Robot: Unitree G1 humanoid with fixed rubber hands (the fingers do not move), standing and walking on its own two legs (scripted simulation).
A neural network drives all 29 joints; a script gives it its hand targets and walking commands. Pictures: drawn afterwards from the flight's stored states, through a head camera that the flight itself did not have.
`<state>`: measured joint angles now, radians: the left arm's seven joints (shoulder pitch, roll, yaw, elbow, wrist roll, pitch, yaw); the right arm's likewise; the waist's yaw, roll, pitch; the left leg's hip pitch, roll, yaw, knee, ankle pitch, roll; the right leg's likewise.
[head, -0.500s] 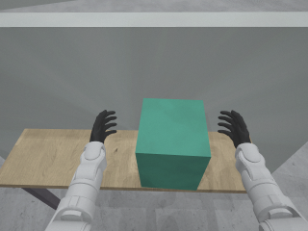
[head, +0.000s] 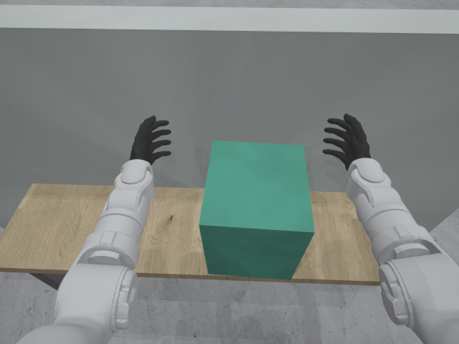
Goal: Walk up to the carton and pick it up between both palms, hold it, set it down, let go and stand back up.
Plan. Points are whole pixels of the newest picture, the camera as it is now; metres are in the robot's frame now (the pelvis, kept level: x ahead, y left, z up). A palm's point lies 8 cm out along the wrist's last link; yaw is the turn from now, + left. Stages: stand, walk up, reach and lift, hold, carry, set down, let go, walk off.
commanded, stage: reach and lift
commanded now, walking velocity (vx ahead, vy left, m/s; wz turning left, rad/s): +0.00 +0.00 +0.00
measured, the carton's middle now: (253, 213) +0.40 -0.02 -0.08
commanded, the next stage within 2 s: none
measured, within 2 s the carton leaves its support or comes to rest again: neither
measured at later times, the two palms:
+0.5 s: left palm (146, 198) +0.39 +0.20 -0.01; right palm (340, 193) +0.40 -0.20 +0.00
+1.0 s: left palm (172, 210) +0.40 +0.16 -0.07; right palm (320, 208) +0.41 -0.18 -0.07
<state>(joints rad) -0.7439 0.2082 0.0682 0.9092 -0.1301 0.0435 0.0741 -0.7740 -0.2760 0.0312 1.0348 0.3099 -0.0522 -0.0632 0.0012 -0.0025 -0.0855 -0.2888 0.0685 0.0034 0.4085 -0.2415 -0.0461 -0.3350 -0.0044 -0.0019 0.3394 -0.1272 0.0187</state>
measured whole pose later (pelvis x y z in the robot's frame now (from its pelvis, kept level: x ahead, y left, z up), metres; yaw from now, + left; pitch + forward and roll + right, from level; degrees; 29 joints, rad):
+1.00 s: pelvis -0.04 -0.02 -0.09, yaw +1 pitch +33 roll +0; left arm -0.96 0.19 -0.05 1.51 -0.34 -0.58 0.05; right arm -0.94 -0.18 0.12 1.38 0.31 -0.49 -0.08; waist 0.00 0.02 -0.33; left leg -1.19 0.06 -0.04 1.02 -0.42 -0.07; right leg -1.25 -0.01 -0.01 0.99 -0.32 0.00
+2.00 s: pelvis +0.00 +0.00 -0.05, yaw +1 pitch +26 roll -1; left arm -0.85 0.05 0.37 1.58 0.11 -0.77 0.10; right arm -0.78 -0.02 -0.51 1.32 -0.33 -0.59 -0.10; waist -0.05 0.06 -0.21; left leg -0.86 0.05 -0.04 0.80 -0.38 -0.05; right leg -0.91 -0.02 -0.02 0.75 -0.28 0.02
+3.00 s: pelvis -0.01 +0.00 -0.05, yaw -1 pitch +28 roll -2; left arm -0.86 0.03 0.36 1.53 0.12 -0.79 0.11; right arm -0.82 -0.04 -0.51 1.39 -0.31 -0.69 -0.13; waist -0.02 0.06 -0.22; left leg -0.91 0.07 -0.02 0.78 -0.36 -0.05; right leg -0.94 0.00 -0.01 0.69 -0.23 0.02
